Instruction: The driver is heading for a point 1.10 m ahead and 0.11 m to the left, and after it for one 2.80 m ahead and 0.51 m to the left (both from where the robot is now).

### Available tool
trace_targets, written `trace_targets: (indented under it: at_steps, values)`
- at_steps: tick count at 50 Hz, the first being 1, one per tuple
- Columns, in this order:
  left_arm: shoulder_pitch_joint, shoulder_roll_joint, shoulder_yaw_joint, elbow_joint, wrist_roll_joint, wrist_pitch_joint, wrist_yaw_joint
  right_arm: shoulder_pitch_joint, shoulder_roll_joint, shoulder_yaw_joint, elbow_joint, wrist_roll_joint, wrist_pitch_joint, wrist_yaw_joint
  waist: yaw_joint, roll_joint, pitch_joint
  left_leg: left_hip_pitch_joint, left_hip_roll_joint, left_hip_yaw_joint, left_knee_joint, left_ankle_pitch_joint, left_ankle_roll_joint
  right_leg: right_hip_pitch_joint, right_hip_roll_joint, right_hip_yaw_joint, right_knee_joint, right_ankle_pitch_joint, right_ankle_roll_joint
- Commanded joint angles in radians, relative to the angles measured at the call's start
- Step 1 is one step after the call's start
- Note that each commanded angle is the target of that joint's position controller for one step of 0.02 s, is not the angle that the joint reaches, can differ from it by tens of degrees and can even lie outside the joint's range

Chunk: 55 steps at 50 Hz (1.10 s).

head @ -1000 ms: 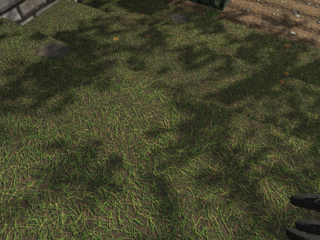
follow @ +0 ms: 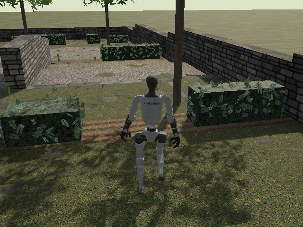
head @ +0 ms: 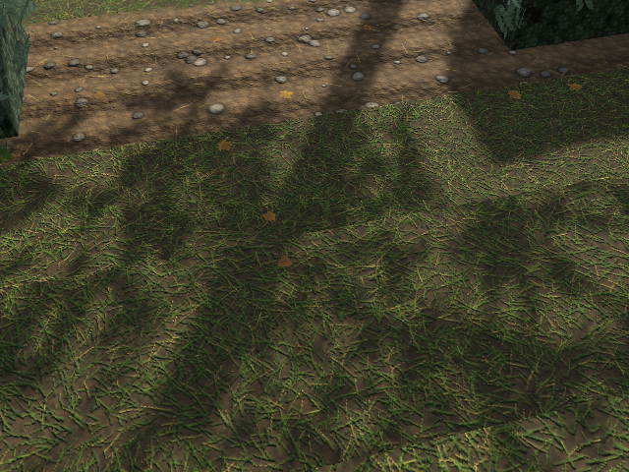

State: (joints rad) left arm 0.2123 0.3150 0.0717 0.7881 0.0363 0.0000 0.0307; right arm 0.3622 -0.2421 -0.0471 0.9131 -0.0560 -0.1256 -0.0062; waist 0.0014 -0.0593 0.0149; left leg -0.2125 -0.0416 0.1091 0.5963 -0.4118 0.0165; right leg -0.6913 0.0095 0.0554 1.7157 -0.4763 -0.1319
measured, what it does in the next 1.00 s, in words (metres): goes down, turning left: right foot, then left foot 0.18 m lower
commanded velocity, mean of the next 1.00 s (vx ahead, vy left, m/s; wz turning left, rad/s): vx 0.99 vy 0.00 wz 0.38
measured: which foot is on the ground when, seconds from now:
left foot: down 0.00-0.18, up 0.20-0.64, down 0.66-0.98, up 1.00-1.00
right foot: up 0.00-0.18, down 0.20-0.64, up 0.66-0.94, down 0.96-1.00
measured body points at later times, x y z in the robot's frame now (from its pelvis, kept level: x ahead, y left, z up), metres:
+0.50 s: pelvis +0.47 -0.02 -0.01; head +0.48 -0.01 +0.44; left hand +0.44 +0.27 -0.14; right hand +0.58 -0.29 -0.12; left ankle +0.67 +0.13 -0.68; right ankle +0.30 -0.08 -0.72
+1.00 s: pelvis +0.96 +0.04 -0.20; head +0.97 +0.03 +0.25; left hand +1.05 +0.33 -0.27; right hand +1.05 -0.23 -0.34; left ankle +0.73 +0.05 -0.84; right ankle +1.12 -0.04 -0.90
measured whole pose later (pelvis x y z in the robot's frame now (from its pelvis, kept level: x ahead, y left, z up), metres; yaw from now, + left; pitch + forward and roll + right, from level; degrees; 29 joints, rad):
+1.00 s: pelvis +0.96 +0.04 -0.20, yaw +26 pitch -1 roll +0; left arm 0.07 0.22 -0.01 0.71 0.04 -0.10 -0.01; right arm 0.44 -0.30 -0.07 0.93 0.01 -0.05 0.00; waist -0.05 0.03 0.04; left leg -0.09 -0.16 -0.14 1.03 -0.51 0.12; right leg -0.53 -0.04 0.03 0.76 -0.20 0.01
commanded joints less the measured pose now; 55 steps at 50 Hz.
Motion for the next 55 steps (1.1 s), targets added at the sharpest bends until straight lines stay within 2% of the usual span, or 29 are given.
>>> trace_targets:
  at_steps: [1, 5, 8, 9, 10, 11, 12, 13, 15, 20, 22, 25, 29, 32, 33, 34, 35, 36, 37, 38, 39, 40, 42, 46, 48, 49, 50, 52, 55]
  values:
    - [-0.218, -0.023, -0.043, -0.224, 0.016, -0.024, -0.066, 0.032, -0.034, 0.012, -0.014, 0.015, -0.04, -0.01, 0.044, 0.065, 0.161, -0.094, 0.368, -0.348, -0.355, 0.545, 0.088, -0.217, -0.11, 0.084, -0.463, 0.231, 0.05]
    - [-0.072, -0.039, -0.062, -0.143, 0.001, -0.02, -0.093, -0.022, -0.119, 0.003, -0.014, 0.064, -0.034, 0.022, 0.108, 0.13, 0.099, -0.255, 0.271, -0.058, -0.403, 0.93, 0.084, 0.318, -0.011, -0.143, -0.754, 0.406, 0.002]
    - [0.025, 0.069, -0.022, -0.092, -0.009, -0.033, -0.081, 0.139, -0.19, -0.001, 0.021, 0.039, 0.022, -0.002, 0.151, 0.122, -0.065, 0.006, 0.257, 0.029, 0.004, 1.424, 0.065, 0.605, 0.138, -0.208, -0.931, 0.246, -0.065]
    - [0.191, 0.098, -0.004, -0.065, 0.007, -0.043, -0.07, 0.13, -0.251, -0.009, 0.011, 0.042, 0.035, -0.006, 0.252, 0.163, -0.137, -0.111, 0.264, 0.038, 0.355, 1.283, 0.058, 0.838, 0.061, -0.062, -1.066, 0.226, -0.118]
    - [0.204, 0.193, 0.015, -0.073, 0.015, -0.047, -0.054, 0.18, -0.113, 0.009, -0.017, 0.02, 0.047, -0.004, 0.187, -0.04, -0.258, -0.288, 0.135, 0.049, 0.857, 0.106, 0.049, 1.009, -0.237, 0.317, -1.082, 0.146, -0.2]
    - [0.258, 0.174, 0.007, -0.084, 0.006, -0.048, -0.043, 0.224, -0.112, 0.004, -0.053, 0.065, 0.044, -0.007, 0.191, -0.044, -0.43, -0.507, 0.006, -0.167, 1.056, -0.14, 0.06, 1.184, -0.45, 0.742, -1.211, 0.222, -0.278]
    - [0.259, 0.153, 0.014, -0.035, 0.0, -0.049, -0.026, 0.037, -0.19, -0.02, -0.112, 0.074, 0.038, -0.01, 0.199, 0.046, -0.25, -0.648, 0.052, -0.21, 0.973, -0.005, 0.07, 1.07, -0.392, 0.619, -1.285, 0.299, -0.235]
    - [0.187, 0.132, 0.013, -0.007, -0.003, -0.061, -0.021, 0.02, -0.17, -0.018, -0.114, 0.076, 0.039, -0.008, 0.138, 0.043, -0.076, -0.642, 0.093, -0.201, 0.862, 0.052, 0.075, 0.891, -0.361, 0.466, -1.304, 0.413, -0.211]
    - [0.083, 0.049, -0.001, 0.0, -0.008, -0.084, -0.023, 0.101, -0.117, -0.018, -0.057, 0.037, 0.076, 0.001, 0.009, 0.105, 0.044, -0.469, 0.15, -0.222, 0.658, 0.067, 0.054, 0.61, -0.279, 0.228, -1.345, 0.512, -0.129]
    - [0.144, 0.064, 0.009, 0.063, -0.023, -0.135, -0.038, 0.031, -0.056, -0.022, -0.082, 0.011, 0.14, 0.038, -0.007, -0.015, 0.083, -0.48, 0.176, -0.131, 0.517, 0.287, 0.063, 0.559, -0.249, -0.038, -1.406, 0.75, -0.093]
    - [0.049, 0.009, -0.003, 0.085, -0.035, -0.179, -0.028, -0.111, -0.071, -0.036, -0.138, 0.041, 0.107, 0.047, -0.058, 0.046, 0.117, -0.381, 0.139, -0.127, 0.114, 0.72, 0.063, 0.405, -0.102, -0.206, -1.415, 0.385, 0.035]
    - [0.087, 0.007, -0.016, 0.103, -0.044, -0.199, 0.002, -0.1, -0.007, -0.016, -0.102, 0.039, 0.087, 0.107, -0.05, 0.047, 0.036, -0.076, 0.085, -0.047, 0.052, 1.196, 0.109, 0.315, -0.105, -0.3, -1.338, 0.227, 0.073]
    - [0.221, 0.041, -0.031, 0.151, -0.008, -0.156, 0.02, -0.14, -0.066, -0.024, -0.102, -0.002, 0.11, 0.068, -0.015, 0.035, 0.115, -0.142, -0.001, 0.126, -0.02, 0.998, 0.141, 0.569, -0.165, -0.359, -0.994, 0.697, 0.096]
    - [0.204, 0.075, -0.023, 0.143, -0.017, -0.1, 0.041, 0.229, -0.151, -0.06, 0.027, -0.022, 0.118, 0.032, -0.163, 0.018, -0.015, 0.147, 0.029, 0.045, -0.221, 0.891, 0.209, 0.624, -0.193, -0.29, -0.229, 0.991, 0.097]
    - [0.038, 0.066, -0.008, 0.127, -0.03, -0.077, 0.033, 0.373, -0.207, -0.088, 0.064, -0.017, 0.115, 0.022, -0.33, 0.145, 0.034, 0.329, 0.104, -0.083, -0.408, 0.938, 0.328, 0.388, -0.035, -0.3, 0.322, 0.366, 0.103]
    - [-0.046, -0.016, -0.029, 0.028, -0.012, -0.095, 0.022, 0.402, -0.319, -0.102, 0.099, 0.005, 0.116, 0.018, -0.263, 0.328, 0.088, 0.596, 0.147, -0.096, -0.04, 1.363, 0.273, -0.115, 0.054, -0.218, 0.461, -0.319, 0.087]
    - [0.025, -0.037, -0.058, -0.08, -0.02, -0.109, 0.016, 0.43, -0.337, -0.092, 0.113, 0.029, 0.1, 0.005, -0.156, 0.312, -0.086, 0.889, 0.261, -0.336, 0.102, 1.516, 0.35, -0.377, -0.021, -0.059, 0.298, -0.217, 0.108]
    - [-0.014, 0.007, -0.062, -0.078, 0.003, -0.112, 0.011, 0.422, -0.26, -0.081, 0.096, 0.03, 0.109, 0.004, -0.185, 0.06, -0.165, 0.903, 0.293, -0.506, 0.001, 1.036, 0.413, -0.458, -0.056, -0.022, 0.226, -0.134, 0.102]
    - [-0.006, 0.055, -0.056, -0.056, 0.031, -0.121, -0.002, 0.345, -0.227, -0.07, 0.064, 0.027, 0.113, 0.006, -0.131, -0.068, -0.075, 0.717, 0.285, -0.572, -0.105, 0.714, 0.391, -0.45, -0.095, -0.016, 0.108, -0.089, 0.094]
    - [-0.042, 0.053, -0.05, -0.102, 0.04, -0.132, -0.01, 0.251, -0.265, -0.075, 0.036, 0.026, 0.095, -0.012, -0.065, 0.008, -0.074, 0.607, 0.36, -0.756, -0.165, 0.407, 0.428, -0.487, -0.1, 0.068, -0.043, -0.02, 0.113]
    - [-0.166, 0.085, -0.05, -0.163, 0.035, -0.109, -0.02, 0.09, -0.259, -0.067, -0.016, 0.032, 0.073, -0.035, 0.011, -0.009, 0.091, 0.191, 0.399, -0.83, -0.319, 0.279, 0.42, -0.36, -0.171, 0.115, -0.342, -0.004, 0.18]
    - [-0.209, 0.102, -0.046, -0.175, 0.025, -0.09, -0.026, -0.04, -0.216, -0.05, -0.055, 0.025, 0.061, -0.036, 0.053, -0.059, 0.186, -0.145, 0.323, -0.768, -0.401, 0.193, 0.408, -0.134, -0.201, 0.121, -0.583, 0.095, 0.225]
    - [-0.116, 0.054, -0.055, -0.136, 0.002, -0.078, -0.032, -0.064, -0.223, -0.051, -0.075, 0.03, 0.04, -0.022, 0.084, -0.011, 0.131, -0.436, 0.177, -0.572, -0.334, 0.366, 0.346, 0.323, -0.152, 0.036, -0.825, 0.369, 0.219]
    - [-0.058, 0.02, -0.051, -0.097, -0.009, -0.078, -0.039, 0.076, -0.237, -0.056, -0.032, 0.073, 0.045, 0.013, 0.026, 0.047, 0.047, -0.221, 0.069, -0.395, -0.165, 0.756, 0.233, 0.556, -0.005, -0.121, -1.003, 0.426, 0.141]
    - [0.276, 0.076, -0.02, -0.004, 0.012, -0.09, -0.029, 0.057, -0.256, -0.061, -0.029, 0.068, 0.061, 0.006, 0.201, 0.024, -0.089, -0.141, 0.012, -0.318, 0.338, 0.955, 0.149, 0.791, 0.004, -0.063, -1.072, 0.366, 0.098]
    - [0.393, 0.176, 0.002, 0.0, 0.008, -0.099, -0.025, 0.091, -0.111, -0.037, -0.05, 0.06, 0.057, -0.001, 0.199, -0.153, -0.203, -0.231, -0.095, -0.238, 0.812, 0.204, 0.099, 0.89, -0.29, 0.313, -1.125, 0.429, 0.031]
    - [0.344, 0.212, 0.011, 0.01, -0.007, -0.089, -0.033, 0.239, -0.086, -0.033, -0.083, 0.083, 0.054, -0.001, 0.07, -0.368, -0.306, -0.386, -0.163, -0.239, 0.992, -0.105, 0.081, 0.94, -0.45, 0.825, -1.354, 0.567, -0.101]
    - [0.113, 0.056, -0.012, -0.042, -0.009, -0.089, -0.048, 0.053, -0.127, -0.036, -0.082, 0.038, 0.08, -0.016, 0.053, -0.041, 0.007, -0.503, -0.039, -0.238, 0.877, -0.001, 0.066, 0.677, -0.389, 0.506, -1.271, 0.729, -0.142]
    - [0.183, 0.046, -0.023, 0.016, -0.013, -0.11, -0.046, -0.047, -0.084, -0.036, -0.122, 0.029, 0.125, -0.008, 0.022, -0.049, 0.022, -0.422, 0.001, -0.243, 0.673, 0.01, 0.047, 0.539, -0.298, 0.237, -1.28, 1.037, -0.095]
Velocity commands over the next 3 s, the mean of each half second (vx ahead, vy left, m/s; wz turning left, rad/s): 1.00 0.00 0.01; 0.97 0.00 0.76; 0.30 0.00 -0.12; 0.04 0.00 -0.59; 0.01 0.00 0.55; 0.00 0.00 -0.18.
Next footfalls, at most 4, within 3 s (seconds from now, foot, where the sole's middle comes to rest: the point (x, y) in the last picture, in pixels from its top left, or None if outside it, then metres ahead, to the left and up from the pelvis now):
0.20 right None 0.33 -0.08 -0.75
0.66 left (308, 382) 0.75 0.05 -0.94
0.96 right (337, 253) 1.16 -0.03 -0.94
1.34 left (248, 249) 1.18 0.24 -0.94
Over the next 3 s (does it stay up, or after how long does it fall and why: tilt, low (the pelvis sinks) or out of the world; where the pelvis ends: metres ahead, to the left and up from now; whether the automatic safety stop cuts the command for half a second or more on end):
stays up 1.45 0.24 -0.34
